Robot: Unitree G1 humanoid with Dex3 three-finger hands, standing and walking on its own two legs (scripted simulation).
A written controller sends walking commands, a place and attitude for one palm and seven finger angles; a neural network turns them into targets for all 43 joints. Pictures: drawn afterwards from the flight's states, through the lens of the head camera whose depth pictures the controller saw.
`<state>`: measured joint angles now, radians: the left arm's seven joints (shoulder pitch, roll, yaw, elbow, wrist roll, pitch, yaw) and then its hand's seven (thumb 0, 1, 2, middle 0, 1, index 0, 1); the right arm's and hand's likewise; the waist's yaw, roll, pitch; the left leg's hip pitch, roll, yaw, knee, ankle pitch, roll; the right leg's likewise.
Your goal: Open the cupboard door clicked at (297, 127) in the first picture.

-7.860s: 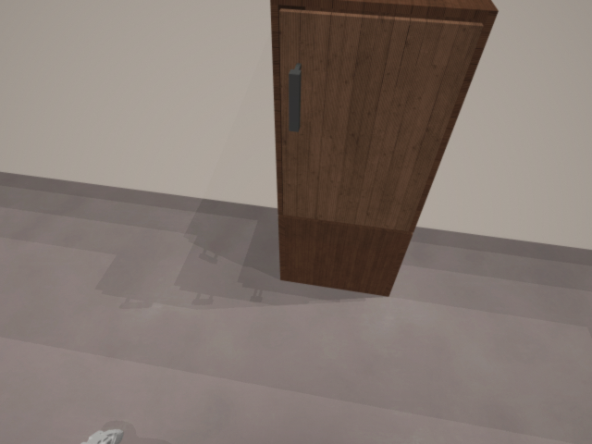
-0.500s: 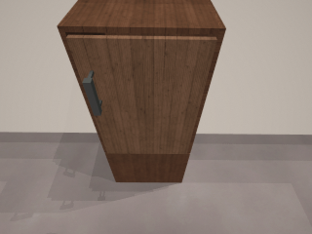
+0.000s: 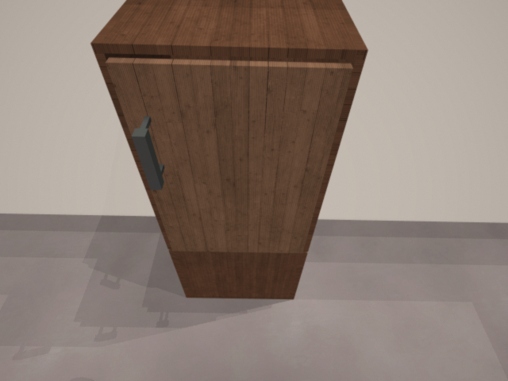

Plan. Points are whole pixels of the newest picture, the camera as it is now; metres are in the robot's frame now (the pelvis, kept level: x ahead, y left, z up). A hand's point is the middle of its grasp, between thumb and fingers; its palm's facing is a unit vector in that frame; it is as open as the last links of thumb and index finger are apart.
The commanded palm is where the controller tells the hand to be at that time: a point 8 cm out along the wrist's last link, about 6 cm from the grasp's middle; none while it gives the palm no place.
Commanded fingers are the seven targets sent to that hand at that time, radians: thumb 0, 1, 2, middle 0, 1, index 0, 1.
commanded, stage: come to a stop and stand still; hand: left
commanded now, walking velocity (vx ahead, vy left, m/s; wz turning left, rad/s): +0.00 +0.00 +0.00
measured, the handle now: (152, 154) +0.49 +0.24 +0.07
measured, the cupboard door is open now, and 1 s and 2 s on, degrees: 0 0 0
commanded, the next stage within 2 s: look again from close up in 1.00 s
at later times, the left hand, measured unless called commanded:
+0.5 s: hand out of the picture -0.03 +0.21 -0.18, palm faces +0.01 -0.98 -0.20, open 7.4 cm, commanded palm none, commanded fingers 0.00 0.90 0.90 -0.20 -0.30 -0.20 -0.30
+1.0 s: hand out of the picture -0.12 +0.21 -0.18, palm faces +0.05 -0.98 -0.18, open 7.4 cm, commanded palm none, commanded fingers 0.00 0.90 0.90 -0.20 -0.30 -0.20 -0.30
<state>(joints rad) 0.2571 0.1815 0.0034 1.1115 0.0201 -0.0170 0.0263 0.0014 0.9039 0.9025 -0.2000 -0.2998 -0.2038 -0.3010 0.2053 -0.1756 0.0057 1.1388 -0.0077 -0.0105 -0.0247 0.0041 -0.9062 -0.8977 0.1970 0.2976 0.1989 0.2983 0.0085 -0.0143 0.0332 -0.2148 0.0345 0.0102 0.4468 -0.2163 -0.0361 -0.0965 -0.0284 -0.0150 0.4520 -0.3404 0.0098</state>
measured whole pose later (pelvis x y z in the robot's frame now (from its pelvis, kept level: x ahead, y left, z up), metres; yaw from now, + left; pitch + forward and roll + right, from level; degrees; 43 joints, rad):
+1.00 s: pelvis -0.07 +0.03 +0.00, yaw +1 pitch -2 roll -1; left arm 0.40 0.17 -0.01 1.09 0.03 -0.01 0.03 0.00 0.90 0.90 -0.20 -0.30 -0.20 -0.30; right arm 0.29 -0.17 -0.01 1.07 -0.01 0.01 -0.01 0.01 -0.91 -0.90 0.20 0.30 0.20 0.30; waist 0.01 -0.01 0.00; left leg -0.33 0.00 0.01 0.48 -0.12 0.02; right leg -0.22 -0.03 0.03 0.51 -0.27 0.04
